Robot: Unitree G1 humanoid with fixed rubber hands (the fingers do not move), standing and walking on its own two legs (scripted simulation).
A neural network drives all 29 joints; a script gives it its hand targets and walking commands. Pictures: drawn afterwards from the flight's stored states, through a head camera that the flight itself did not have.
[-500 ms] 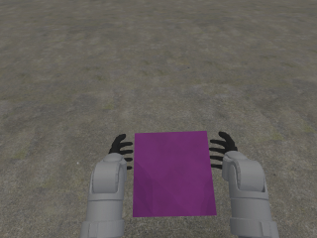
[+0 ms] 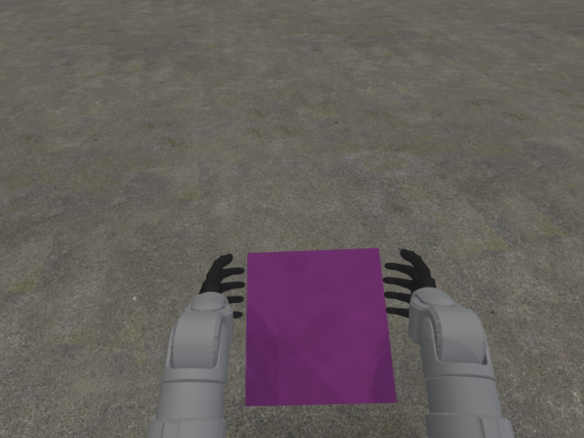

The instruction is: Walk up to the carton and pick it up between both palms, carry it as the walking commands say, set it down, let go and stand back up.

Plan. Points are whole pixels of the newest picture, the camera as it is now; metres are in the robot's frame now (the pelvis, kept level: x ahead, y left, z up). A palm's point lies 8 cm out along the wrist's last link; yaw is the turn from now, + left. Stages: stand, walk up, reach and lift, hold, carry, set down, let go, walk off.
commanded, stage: carry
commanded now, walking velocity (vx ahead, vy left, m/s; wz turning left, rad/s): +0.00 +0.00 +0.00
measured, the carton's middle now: (315, 324) +0.32 +0.01 -0.05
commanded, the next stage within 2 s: none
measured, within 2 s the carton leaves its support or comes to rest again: neither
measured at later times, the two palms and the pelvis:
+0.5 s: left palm (218, 318) +0.26 +0.14 +0.05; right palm (432, 315) +0.27 -0.14 +0.06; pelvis -0.02 -0.01 +0.00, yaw +1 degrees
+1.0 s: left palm (232, 307) +0.28 +0.12 +0.05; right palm (441, 311) +0.28 -0.16 +0.05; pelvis -0.01 -0.02 +0.01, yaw +1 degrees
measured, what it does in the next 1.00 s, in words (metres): steps on the spot: left foot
